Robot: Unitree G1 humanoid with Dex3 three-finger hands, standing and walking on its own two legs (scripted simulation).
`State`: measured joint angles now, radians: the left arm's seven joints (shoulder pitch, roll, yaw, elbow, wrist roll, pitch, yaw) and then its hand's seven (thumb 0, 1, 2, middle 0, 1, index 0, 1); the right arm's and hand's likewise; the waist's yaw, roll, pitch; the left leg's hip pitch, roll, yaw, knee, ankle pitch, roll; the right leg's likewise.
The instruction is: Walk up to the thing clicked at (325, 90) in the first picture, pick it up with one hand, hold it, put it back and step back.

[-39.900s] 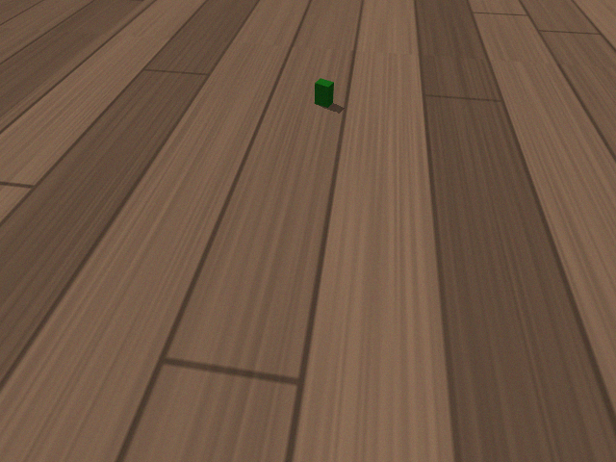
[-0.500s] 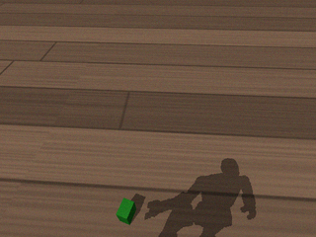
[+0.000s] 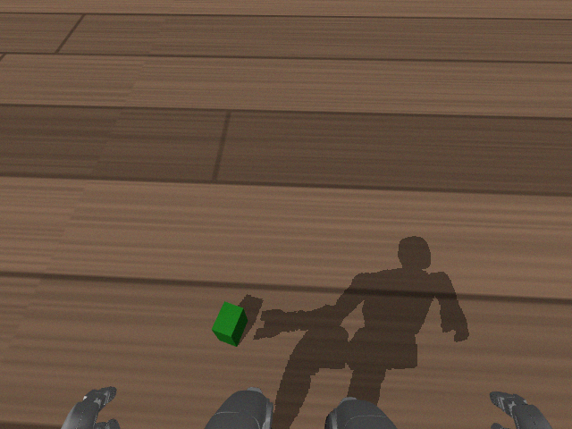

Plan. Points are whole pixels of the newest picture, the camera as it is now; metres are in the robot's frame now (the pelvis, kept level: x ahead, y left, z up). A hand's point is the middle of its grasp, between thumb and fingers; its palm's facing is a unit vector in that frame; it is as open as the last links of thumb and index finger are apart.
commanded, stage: step back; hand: left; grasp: from above
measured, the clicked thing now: (230, 324) +0.44 +0.21 -0.69
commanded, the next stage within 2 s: none
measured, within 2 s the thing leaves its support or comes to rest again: neither
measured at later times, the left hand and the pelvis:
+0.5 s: hand out of the picture +0.02 +0.30 -0.15, palm faces -0.10 -0.92 -0.37, open 7.4 cm; pelvis -0.10 +0.04 +0.01, yaw -4 degrees
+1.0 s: hand out of the picture -0.09 +0.30 -0.14, palm faces -0.06 -0.93 -0.36, open 7.4 cm; pelvis -0.24 +0.04 +0.00, yaw -2 degrees
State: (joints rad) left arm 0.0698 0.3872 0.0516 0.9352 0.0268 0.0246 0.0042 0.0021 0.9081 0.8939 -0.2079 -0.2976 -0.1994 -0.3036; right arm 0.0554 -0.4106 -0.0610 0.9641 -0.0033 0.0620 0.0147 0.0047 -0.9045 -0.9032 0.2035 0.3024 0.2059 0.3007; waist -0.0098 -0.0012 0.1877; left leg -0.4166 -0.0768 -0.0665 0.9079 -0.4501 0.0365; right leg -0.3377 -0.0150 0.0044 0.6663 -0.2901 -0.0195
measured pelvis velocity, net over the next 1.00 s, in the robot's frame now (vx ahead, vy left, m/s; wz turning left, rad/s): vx -0.24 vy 0.04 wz -0.04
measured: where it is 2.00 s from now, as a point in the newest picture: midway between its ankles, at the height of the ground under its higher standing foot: outside the picture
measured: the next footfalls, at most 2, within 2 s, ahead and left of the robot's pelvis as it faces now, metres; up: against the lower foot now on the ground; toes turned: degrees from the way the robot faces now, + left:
left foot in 0.16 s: -0.02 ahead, +0.14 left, +0.00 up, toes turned -1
right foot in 0.58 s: -0.11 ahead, -0.09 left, +0.00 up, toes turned -1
